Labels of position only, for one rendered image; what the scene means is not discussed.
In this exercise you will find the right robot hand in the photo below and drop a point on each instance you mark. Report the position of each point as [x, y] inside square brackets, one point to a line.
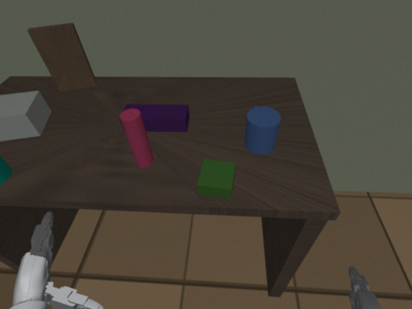
[360, 296]

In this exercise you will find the left robot hand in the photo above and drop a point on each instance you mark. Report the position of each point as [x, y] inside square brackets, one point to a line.
[33, 277]

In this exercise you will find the desk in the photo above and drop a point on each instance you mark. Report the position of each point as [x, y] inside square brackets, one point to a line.
[83, 160]

